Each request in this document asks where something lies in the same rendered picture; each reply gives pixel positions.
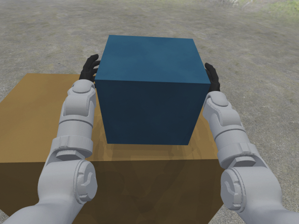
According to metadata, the robot right forearm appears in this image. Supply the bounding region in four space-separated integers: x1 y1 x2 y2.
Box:
202 91 283 199

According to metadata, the pedestal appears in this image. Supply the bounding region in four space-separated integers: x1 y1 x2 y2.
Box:
0 73 225 224

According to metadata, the right robot hand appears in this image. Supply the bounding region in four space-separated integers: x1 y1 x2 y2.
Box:
205 63 220 93

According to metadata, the carton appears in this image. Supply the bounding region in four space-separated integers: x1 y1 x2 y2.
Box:
94 35 211 145

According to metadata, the right robot upper arm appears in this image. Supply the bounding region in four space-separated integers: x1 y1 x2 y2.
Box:
221 167 299 224

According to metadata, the left robot hand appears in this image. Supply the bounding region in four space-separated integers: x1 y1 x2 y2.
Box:
79 54 100 88

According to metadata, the left robot upper arm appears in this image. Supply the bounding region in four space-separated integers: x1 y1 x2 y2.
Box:
2 159 98 224

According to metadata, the robot left forearm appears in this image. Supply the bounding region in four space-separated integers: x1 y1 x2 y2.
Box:
38 79 96 195

